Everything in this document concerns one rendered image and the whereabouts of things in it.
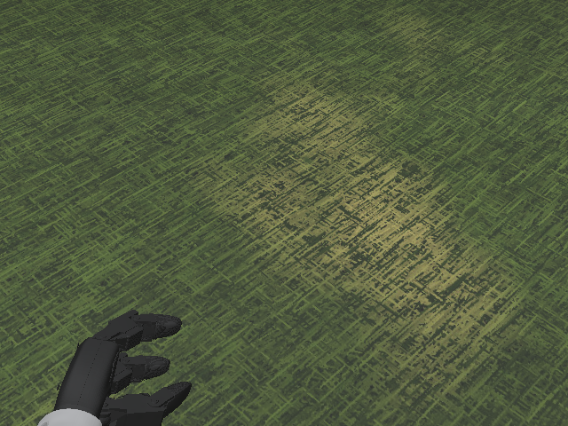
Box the left robot hand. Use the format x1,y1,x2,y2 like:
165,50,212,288
53,310,192,426

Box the robot left forearm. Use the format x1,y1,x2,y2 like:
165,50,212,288
37,408,102,426

